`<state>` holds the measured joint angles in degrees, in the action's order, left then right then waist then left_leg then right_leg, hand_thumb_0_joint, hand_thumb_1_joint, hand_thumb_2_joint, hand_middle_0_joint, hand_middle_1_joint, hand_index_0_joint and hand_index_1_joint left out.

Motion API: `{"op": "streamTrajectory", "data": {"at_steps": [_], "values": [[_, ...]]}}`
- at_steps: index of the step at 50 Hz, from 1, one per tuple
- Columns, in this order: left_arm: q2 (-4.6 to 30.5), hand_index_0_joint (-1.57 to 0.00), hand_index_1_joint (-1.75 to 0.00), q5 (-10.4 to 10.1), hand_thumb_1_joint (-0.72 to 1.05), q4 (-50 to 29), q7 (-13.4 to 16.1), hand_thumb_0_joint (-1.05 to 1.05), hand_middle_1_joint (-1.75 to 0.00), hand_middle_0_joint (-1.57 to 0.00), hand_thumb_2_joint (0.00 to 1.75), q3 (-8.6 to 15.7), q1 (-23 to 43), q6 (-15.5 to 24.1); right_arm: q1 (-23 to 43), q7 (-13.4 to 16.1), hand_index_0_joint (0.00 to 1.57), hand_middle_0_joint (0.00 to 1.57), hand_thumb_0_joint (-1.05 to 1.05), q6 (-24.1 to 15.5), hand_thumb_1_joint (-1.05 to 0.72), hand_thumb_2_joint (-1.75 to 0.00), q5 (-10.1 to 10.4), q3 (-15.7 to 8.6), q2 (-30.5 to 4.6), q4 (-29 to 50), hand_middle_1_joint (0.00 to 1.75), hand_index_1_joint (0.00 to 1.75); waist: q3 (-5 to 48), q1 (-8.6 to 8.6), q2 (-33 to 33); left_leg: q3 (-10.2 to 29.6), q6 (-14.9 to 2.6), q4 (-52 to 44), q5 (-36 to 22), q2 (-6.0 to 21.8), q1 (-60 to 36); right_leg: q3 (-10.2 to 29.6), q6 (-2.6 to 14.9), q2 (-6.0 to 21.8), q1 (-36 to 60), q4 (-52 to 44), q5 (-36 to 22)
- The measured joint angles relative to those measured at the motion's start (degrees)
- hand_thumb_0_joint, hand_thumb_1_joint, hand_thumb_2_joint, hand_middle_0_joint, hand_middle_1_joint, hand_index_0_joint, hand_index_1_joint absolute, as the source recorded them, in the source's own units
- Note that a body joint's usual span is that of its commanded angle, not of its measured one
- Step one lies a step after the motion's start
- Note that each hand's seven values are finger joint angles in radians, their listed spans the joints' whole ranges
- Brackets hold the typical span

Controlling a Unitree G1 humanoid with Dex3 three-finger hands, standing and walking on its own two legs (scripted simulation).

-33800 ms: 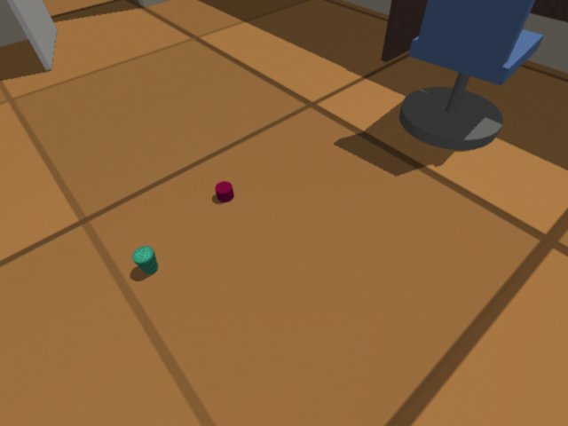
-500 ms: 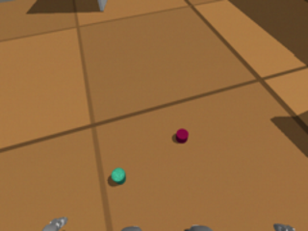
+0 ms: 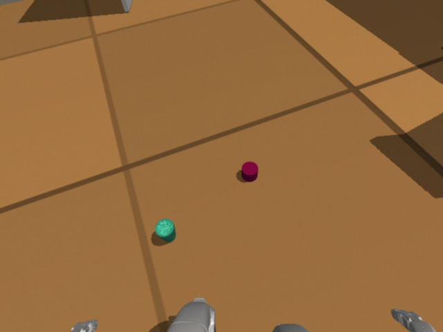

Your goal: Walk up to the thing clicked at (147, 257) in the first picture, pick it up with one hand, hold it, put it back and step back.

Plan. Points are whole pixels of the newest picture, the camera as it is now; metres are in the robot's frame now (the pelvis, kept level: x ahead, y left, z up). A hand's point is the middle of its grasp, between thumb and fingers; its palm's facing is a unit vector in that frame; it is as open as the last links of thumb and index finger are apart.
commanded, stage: step back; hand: left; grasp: from above
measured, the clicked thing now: (167, 232) +0.55 +0.32 -0.70
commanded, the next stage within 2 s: none
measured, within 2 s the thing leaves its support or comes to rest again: neither
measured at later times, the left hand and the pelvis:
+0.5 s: hand out of the picture -0.04 +0.28 -0.14, palm faces +0.08 -0.93 -0.36, open 7.4 cm; pelvis -0.14 +0.00 +0.01, yaw +4 degrees
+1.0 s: hand out of the picture -0.21 +0.23 -0.12, palm faces +0.07 -0.90 -0.43, open 7.4 cm; pelvis -0.30 -0.05 +0.01, yaw +5 degrees
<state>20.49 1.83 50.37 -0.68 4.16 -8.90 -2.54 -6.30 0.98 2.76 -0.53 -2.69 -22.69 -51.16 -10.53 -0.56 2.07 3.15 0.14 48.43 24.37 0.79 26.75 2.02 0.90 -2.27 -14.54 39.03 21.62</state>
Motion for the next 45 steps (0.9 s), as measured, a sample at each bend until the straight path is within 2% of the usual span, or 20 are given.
{"op": "streamTrajectory", "data": {"at_steps": [1, 3, 7, 9, 12, 14, 16, 18, 19, 22, 25, 28, 31, 33, 35, 37, 39, 40, 42, 45], "values": [[-0.4, -0.20, -0.30, -0.1, 0.91, -0.3, 0.0, 0.00, -0.30, -0.20, 0.90, -0.1, -0.6, -0.1, -0.3, 0.1, 0.21, 0.20, 0.01, 0.3, -0.90, -0.90, 0.2, -0.1, 0.0, -0.3, 0.30, 0.30, 0.4, 0.57, -0.4, 1.4, -0.03, 5.4, 2.4, -2.3, 0.9, 0.5, 0.16, 0.6, -0.2, -0.2, -0.5], [-1.2, -0.20, -0.30, -0.2, 0.91, -0.6, 0.2, 0.01, -0.30, -0.20, 0.90, -0.4, -1.2, -0.3, -1.3, 0.3, 0.21, 0.20, 0.01, 0.2, -0.91, -0.90, 0.7, -0.1, -0.5, -0.4, 0.30, 0.30, 1.2, 0.84, -0.2, 3.6, 0.02, 13.1, 2.7, -5.7, 1.7, 0.5, 0.00, 1.4, -0.3, -2.3, -2.3], [-1.4, -0.20, -0.30, 0.0, 0.90, -2.5, 0.7, 0.01, -0.30, -0.20, 0.90, -0.3, -0.5, -0.3, -3.7, 0.5, 0.20, 0.20, 0.01, -0.5, -0.91, -0.90, 0.9, 0.3, -1.0, -0.3, 0.30, 0.30, 1.7, 0.94, -0.1, 3.8, 0.87, 16.3, 3.4, -7.5, -0.8, -0.7, 0.04, 2.2, -1.8, -4.5, -5.2], [-1.2, -0.20, -0.30, 0.0, 0.90, -4.0, 1.1, 0.01, -0.30, -0.20, 0.90, -0.3, 0.4, 0.0, -4.6, 0.5, 0.20, 0.20, 0.01, -0.4, -0.91, -0.90, 0.7, 0.4, -1.0, -0.4, 0.30, 0.30, 1.5, 0.93, -0.3, 2.8, 1.10, 12.9, 4.6, -6.8, -3.4, -1.7, -0.02, 2.6, -2.8, -4.6, -6.0], [-0.3, -0.20, -0.30, -0.1, 0.90, -6.0, 1.4, 0.01, -0.30, -0.20, 0.90, -0.5, 2.1, 0.2, -5.3, 0.3, 0.20, 0.20, 0.01, -0.4, -0.91, -0.90, 0.3, 0.5, -0.7, -0.2, 0.30, 0.30, 0.7, 0.74, -1.2, 0.5, 0.60, 2.2, 4.5, -4.5, -8.4, -3.3, -0.46, 3.5, -4.8, -3.3, -6.8], [0.5, -0.20, -0.30, -0.5, 0.90, -6.9, 1.3, 0.01, -0.30, -0.20, 0.90, -0.7, 2.9, 0.0, -5.6, 0.0, 0.20, 0.20, 0.01, -0.9, -0.91, -0.90, 0.0, 0.3, -0.4, -0.1, 0.30, 0.30, 0.4, 0.37, -1.8, -1.0, -0.21, -8.4, -0.9, -3.0, -12.5, -4.2, -0.98, 4.1, -6.9, -0.9, -6.6], [1.6, -0.20, -0.30, -0.9, 0.90, -6.8, 1.3, 0.01, -0.30, -0.20, 0.90, -0.6, 3.9, -0.5, -4.8, -0.2, 0.20, 0.20, 0.01, -1.3, -0.91, -0.90, -0.7, 0.0, 1.0, -0.4, 0.30, 0.30, -0.9, 0.80, -4.7, -2.5, -1.98, -10.7, -2.4, -4.3, -13.4, -2.5, -0.99, 5.2, -8.3, 1.9, -5.7], [1.6, -0.20, -0.30, -0.9, 0.91, -5.7, 1.6, 0.00, -0.30, -0.20, 0.90, -0.4, 3.8, -1.2, -4.6, -0.9, 0.20, 0.20, 0.01, -1.4, -0.91, -0.90, -1.1, 0.4, 1.4, 0.2, 0.30, 0.30, -0.8, 0.38, -4.4, -2.2, -2.66, -9.9, -3.1, -3.5, -12.3, 1.1, -0.67, 1.5, -10.2, 9.7, 4.5], [1.7, -0.20, -0.30, -1.0, 0.91, -5.1, 1.8, 0.01, -0.30, -0.20, 0.90, -0.3, 3.5, -1.6, -4.5, -1.0, 0.21, 0.20, 0.01, -1.5, -0.91, -0.90, -1.2, 0.5, 1.7, 0.4, 0.30, 0.30, -0.5, 0.06, -4.2, -1.8, -2.72, -10.4, -3.9, -3.0, -12.1, 3.0, -0.44, -0.7, -11.2, 14.9, 7.3], [2.1, -0.20, -0.30, -1.5, 0.91, -4.2, 2.0, 0.01, -0.30, -0.20, 0.90, 0.0, 2.4, -1.7, -3.8, -0.6, 0.21, 0.20, 0.01, -1.6, -0.90, -0.90, -1.2, 0.9, 2.5, 1.0, 0.30, 0.30, 0.4, 0.28, -4.5, -2.1, -2.62, -13.1, -6.8, -1.9, -11.6, 6.4, -0.19, -4.5, -12.9, 27.0, 8.6], [2.4, -0.20, -0.30, -1.3, 0.91, -3.8, 1.9, 0.01, -0.30, -0.20, 0.90, 0.4, 0.9, -1.4, -2.4, -0.2, 0.21, 0.20, 0.01, -1.6, -0.90, -0.90, -1.0, 0.7, 2.7, 2.0, 0.30, 0.30, 0.6, 0.90, -4.5, -2.9, -2.51, -14.6, -9.0, -0.9, -10.6, 7.0, -1.49, -4.9, -11.8, 31.0, 7.7], [2.6, -0.20, -0.30, -1.0, 0.91, -3.2, 1.7, 0.01, -0.30, -0.20, 0.90, 0.7, -0.5, -1.4, -0.8, 0.0, 0.21, 0.20, 0.01, -2.0, -0.90, -0.90, -0.8, 0.5, 2.6, 3.5, 0.30, 0.30, 0.3, 1.29, -4.3, -3.8, -2.32, -14.8, -10.7, 0.0, -9.1, 6.7, -2.80, -3.7, -8.8, 27.5, 7.8], [2.8, -0.20, -0.30, -0.9, 0.91, -2.4, 1.4, 0.01, -0.30, -0.20, 0.90, 0.7, -1.4, -1.4, 0.7, -0.2, 0.21, 0.20, 0.00, -2.0, -0.90, -0.90, -0.9, 0.4, 2.2, 4.7, 0.30, 0.30, -0.2, 1.48, -3.9, -4.6, -1.91, -14.1, -12.1, 1.0, -7.1, 5.0, -3.20, -1.7, -5.3, 19.8, 8.1], [2.7, -0.20, -0.30, -0.8, 0.91, -1.9, 1.1, 0.01, -0.30, -0.20, 0.90, 0.6, -1.8, -1.2, 1.3, -0.4, 0.21, 0.20, 0.00, -1.8, -0.90, -0.90, -1.1, 0.3, 1.6, 5.2, 0.30, 0.30, -0.3, 1.66, -3.3, -5.1, -1.27, -13.2, -13.0, 1.8, -5.4, 3.0, -2.73, -0.1, -2.6, 12.5, 7.2], [2.4, -0.20, -0.30, -0.6, 0.91, -1.3, 0.6, 0.01, -0.30, -0.20, 0.90, 0.5, -2.3, -0.7, 1.7, -0.6, 0.21, 0.20, 0.00, -1.2, -0.90, -0.90, -1.0, 0.3, 0.9, 5.3, 0.31, 0.30, 0.2, 1.93, -2.5, -5.3, -0.43, -11.8, -13.6, 2.5, -3.4, 1.0, -1.64, 1.1, 1.0, 2.7, 3.4], [1.3, -0.20, -0.30, 0.0, 0.91, -0.6, 0.4, 0.01, -0.30, -0.20, 0.90, 0.6, -2.6, 0.0, 1.9, -0.7, 0.21, 0.20, 0.00, -0.5, -0.90, -0.90, -0.7, -0.1, -0.3, 4.7, 0.30, 0.30, 0.2, 1.77, 0.1, -3.5, 0.06, -9.5, -13.2, 3.5, -1.3, -0.6, -0.72, -0.1, 2.3, -1.4, 1.2], [0.6, -0.20, -0.30, 0.3, 0.91, -0.8, -0.1, 0.01, -0.30, -0.20, 0.90, 0.2, -3.5, -0.1, 1.0, -0.2, 0.21, 0.20, 0.00, 0.3, -0.90, -0.90, -0.3, -0.6, -0.4, 3.4, 0.30, 0.30, 1.1, 1.97, 0.3, 0.3, 0.33, -2.6, -2.7, -0.2, 1.3, -0.9, -0.04, 0.5, 0.6, 0.1, 0.6], [0.5, -0.20, -0.30, 0.3, 0.91, -0.9, -0.2, 0.01, -0.30, -0.20, 0.90, 0.0, -4.0, -0.2, 0.2, 0.0, 0.21, 0.20, 0.00, 0.7, -0.90, -0.90, -0.2, -0.7, -0.3, 2.9, 0.30, 0.30, 1.6, 2.48, -0.4, 1.6, 0.49, 2.9, 0.2, -2.5, 2.5, -0.4, 0.24, 1.3, -0.1, 0.2, 0.1], [-0.2, -0.20, -0.30, 0.4, 0.91, -1.0, 0.1, 0.01, -0.30, -0.20, 0.90, -0.2, -4.2, -0.5, -1.7, 0.0, 0.20, 0.20, 0.01, 0.7, -0.91, -0.90, 0.2, -0.7, -0.7, 2.3, 0.30, 0.30, 2.3, 2.60, -0.7, 3.7, 0.49, 11.6, 1.0, -5.9, 3.5, -0.4, 0.18, 2.5, -0.5, -1.2, -1.7], [-0.6, -0.20, -0.30, 0.7, 0.90, -2.0, 0.6, 0.01, -0.30, -0.20, 0.90, -0.1, -3.3, -0.6, -4.5, 0.2, 0.20, 0.20, 0.01, 0.2, -0.91, -0.90, 0.2, -0.5, -1.2, 1.4, 0.30, 0.30, 2.8, 2.00, -0.5, 4.3, 0.99, 16.4, 1.3, -7.4, 1.7, -1.5, 0.08, 3.4, -1.8, -2.8, -4.0]]}}
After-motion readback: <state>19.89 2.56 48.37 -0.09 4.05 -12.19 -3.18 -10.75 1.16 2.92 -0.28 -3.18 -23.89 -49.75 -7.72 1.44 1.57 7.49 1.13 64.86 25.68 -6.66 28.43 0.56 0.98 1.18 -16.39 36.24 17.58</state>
